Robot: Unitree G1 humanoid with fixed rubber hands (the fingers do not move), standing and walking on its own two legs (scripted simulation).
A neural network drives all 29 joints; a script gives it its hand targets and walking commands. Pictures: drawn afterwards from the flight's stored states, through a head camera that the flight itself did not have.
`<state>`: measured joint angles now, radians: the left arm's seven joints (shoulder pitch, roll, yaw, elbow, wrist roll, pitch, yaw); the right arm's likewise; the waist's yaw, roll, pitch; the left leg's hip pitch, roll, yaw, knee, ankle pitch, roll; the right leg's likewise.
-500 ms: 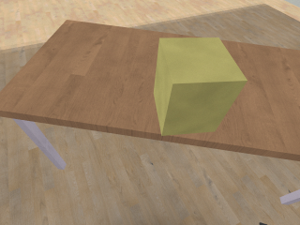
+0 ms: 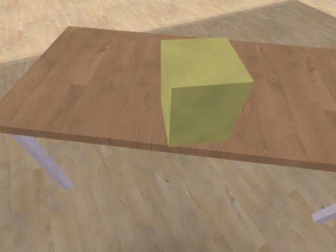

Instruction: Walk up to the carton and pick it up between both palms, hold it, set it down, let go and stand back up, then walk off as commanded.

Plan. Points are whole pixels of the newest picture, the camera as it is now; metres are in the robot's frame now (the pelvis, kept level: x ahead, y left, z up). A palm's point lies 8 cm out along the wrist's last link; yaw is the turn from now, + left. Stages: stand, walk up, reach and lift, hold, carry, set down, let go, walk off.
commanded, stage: walk off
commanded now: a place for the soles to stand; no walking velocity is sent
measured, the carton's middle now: (196, 93) +0.57 -0.06 +0.03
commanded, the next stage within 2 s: stand in 0.68 s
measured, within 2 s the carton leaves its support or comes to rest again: neither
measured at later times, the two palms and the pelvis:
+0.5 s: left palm out of the picture +0.03 +0.32 -0.10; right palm out of the picture +0.06 -0.32 -0.09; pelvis -0.03 -0.01 +0.00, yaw +0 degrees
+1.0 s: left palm out of the picture +0.05 +0.31 -0.10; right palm out of the picture +0.07 -0.32 -0.09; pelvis -0.01 -0.01 +0.01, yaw +0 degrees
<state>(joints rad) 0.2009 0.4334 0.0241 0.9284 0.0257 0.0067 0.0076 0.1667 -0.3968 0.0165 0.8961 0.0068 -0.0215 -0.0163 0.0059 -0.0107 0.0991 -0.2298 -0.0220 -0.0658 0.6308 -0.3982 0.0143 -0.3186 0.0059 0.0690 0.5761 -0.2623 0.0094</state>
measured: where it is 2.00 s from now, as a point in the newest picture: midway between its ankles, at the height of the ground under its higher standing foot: outside the picture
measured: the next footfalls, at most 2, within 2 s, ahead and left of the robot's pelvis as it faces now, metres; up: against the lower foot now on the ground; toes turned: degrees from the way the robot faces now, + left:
none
